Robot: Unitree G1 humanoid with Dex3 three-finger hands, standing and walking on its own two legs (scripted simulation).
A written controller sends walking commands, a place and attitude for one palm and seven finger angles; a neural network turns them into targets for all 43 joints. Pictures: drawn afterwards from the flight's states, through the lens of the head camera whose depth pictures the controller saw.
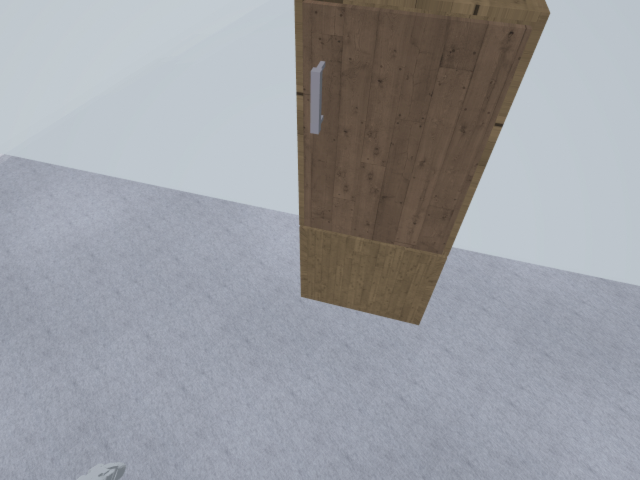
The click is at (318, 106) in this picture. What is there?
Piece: cupboard door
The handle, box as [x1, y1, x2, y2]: [310, 61, 324, 133]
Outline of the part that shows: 324,61 320,61 316,67 313,67 311,70 310,132 313,133 319,132 320,123 323,115 320,114 321,72 324,67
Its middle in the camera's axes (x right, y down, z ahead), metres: -0.01 -0.30 +0.82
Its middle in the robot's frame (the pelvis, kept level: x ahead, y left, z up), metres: +0.82 +0.05 +0.07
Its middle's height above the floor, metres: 0.85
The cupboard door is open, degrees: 0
